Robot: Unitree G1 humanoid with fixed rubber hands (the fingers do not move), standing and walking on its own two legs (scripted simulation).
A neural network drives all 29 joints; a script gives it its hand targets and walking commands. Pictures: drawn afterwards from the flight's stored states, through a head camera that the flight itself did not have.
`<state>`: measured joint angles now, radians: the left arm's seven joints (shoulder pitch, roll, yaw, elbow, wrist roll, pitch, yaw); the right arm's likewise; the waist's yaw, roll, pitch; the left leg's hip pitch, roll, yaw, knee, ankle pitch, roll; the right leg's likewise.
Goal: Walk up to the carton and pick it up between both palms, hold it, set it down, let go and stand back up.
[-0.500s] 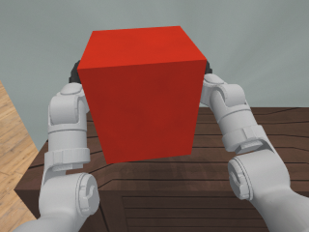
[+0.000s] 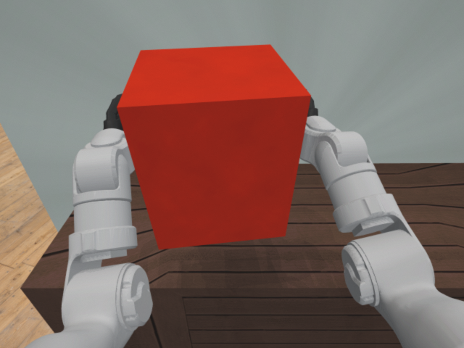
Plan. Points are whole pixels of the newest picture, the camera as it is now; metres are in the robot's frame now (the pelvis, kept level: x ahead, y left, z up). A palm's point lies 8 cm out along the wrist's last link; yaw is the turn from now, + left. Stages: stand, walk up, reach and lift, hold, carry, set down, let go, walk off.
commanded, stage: hold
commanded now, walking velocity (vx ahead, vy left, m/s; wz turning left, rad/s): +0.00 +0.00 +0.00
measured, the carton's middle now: (215, 146) +0.36 +0.00 +0.25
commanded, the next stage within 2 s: none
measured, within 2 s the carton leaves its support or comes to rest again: neither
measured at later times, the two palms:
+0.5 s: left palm (116, 137) +0.37 +0.16 +0.27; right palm (301, 124) +0.37 -0.14 +0.27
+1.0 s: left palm (115, 139) +0.37 +0.16 +0.27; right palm (301, 127) +0.37 -0.14 +0.27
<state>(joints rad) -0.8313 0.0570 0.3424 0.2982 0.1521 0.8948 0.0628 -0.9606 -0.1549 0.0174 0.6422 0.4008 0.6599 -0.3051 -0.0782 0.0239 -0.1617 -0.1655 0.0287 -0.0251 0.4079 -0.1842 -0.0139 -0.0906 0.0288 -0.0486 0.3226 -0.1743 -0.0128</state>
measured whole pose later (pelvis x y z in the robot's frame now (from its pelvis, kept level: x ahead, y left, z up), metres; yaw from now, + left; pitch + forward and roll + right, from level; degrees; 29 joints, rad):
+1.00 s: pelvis +0.00 +0.00 +0.00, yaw +0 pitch -3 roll -1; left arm -0.82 0.05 0.34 0.27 0.16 0.91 0.07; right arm -0.96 -0.16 0.03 0.63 0.42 0.67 -0.31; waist -0.08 0.02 -0.16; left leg -0.16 0.03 -0.03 0.41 -0.19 -0.01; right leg -0.08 0.03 -0.05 0.31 -0.18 -0.01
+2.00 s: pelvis +0.00 +0.00 +0.00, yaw +0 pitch -3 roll -2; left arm -0.85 0.08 0.32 0.33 0.15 0.89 0.06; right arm -0.99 -0.15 0.01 0.67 0.41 0.66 -0.30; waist -0.08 0.01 -0.16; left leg -0.19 0.02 -0.03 0.42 -0.19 -0.01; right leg -0.10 0.03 -0.05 0.32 -0.17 -0.01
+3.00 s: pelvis +0.00 +0.00 +0.00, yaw +0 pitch -2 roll -1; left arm -0.89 0.09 0.33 0.39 0.14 0.87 0.06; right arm -1.01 -0.16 0.02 0.71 0.40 0.66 -0.30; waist -0.08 0.01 -0.18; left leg -0.19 0.03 -0.03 0.41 -0.18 -0.02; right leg -0.11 0.03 -0.05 0.31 -0.17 -0.01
